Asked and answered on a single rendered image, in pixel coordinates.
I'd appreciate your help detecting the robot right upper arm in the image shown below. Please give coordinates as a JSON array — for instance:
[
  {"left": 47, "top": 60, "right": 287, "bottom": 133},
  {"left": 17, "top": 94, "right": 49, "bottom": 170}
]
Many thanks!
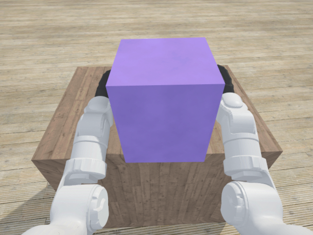
[{"left": 221, "top": 181, "right": 313, "bottom": 235}]

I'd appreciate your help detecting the right robot forearm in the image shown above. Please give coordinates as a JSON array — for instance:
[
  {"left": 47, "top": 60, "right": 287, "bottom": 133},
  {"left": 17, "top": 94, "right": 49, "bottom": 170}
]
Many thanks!
[{"left": 216, "top": 93, "right": 283, "bottom": 210}]

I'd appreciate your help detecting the pedestal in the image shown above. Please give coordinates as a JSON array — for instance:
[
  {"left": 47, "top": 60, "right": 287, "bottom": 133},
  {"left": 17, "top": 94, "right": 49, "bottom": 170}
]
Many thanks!
[{"left": 31, "top": 65, "right": 283, "bottom": 229}]

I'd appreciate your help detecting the robot left upper arm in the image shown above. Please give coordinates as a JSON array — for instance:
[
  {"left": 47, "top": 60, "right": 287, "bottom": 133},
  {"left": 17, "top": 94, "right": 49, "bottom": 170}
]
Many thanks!
[{"left": 21, "top": 184, "right": 109, "bottom": 235}]

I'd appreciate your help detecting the left robot forearm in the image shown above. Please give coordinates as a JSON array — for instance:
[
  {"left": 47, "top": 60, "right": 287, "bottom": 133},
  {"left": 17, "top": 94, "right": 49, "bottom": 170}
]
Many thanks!
[{"left": 50, "top": 96, "right": 113, "bottom": 221}]

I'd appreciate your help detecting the carton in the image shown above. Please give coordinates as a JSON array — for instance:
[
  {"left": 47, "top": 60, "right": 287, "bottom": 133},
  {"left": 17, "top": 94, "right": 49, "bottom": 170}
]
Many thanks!
[{"left": 106, "top": 37, "right": 225, "bottom": 163}]

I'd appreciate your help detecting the left robot hand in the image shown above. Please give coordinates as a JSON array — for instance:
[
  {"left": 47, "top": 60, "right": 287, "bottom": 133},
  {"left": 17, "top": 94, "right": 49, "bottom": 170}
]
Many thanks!
[{"left": 95, "top": 70, "right": 111, "bottom": 98}]

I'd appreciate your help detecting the right robot hand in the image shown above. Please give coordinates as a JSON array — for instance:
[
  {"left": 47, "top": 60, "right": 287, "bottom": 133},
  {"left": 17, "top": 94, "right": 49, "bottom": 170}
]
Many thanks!
[{"left": 217, "top": 65, "right": 234, "bottom": 94}]

